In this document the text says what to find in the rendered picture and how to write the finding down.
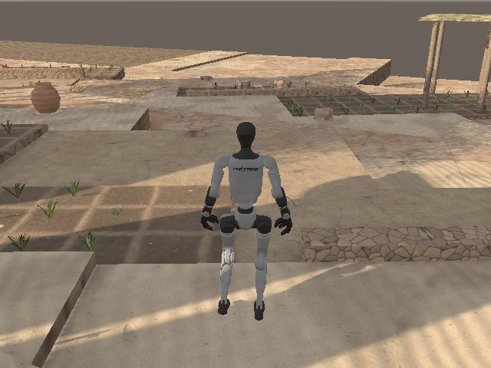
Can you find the robot right upper arm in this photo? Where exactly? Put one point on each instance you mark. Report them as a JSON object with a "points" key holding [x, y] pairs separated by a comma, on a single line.
{"points": [[274, 177]]}

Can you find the robot left upper arm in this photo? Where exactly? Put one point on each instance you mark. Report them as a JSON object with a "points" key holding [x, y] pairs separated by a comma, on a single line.
{"points": [[221, 162]]}

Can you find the right robot forearm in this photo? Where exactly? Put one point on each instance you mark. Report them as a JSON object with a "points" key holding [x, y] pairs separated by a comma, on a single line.
{"points": [[283, 206]]}

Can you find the right robot hand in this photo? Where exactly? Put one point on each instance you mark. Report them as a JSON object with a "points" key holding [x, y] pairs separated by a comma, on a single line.
{"points": [[283, 223]]}

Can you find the left robot hand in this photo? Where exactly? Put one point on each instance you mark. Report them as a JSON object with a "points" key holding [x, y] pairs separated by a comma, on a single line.
{"points": [[211, 218]]}

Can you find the right robot shin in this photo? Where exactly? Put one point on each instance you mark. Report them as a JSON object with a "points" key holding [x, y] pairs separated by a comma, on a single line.
{"points": [[260, 282]]}

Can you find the humanoid robot torso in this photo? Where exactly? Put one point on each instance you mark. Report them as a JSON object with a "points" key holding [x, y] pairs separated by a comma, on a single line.
{"points": [[245, 186]]}

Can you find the left robot forearm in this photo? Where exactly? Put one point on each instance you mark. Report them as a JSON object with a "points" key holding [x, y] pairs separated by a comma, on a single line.
{"points": [[208, 205]]}

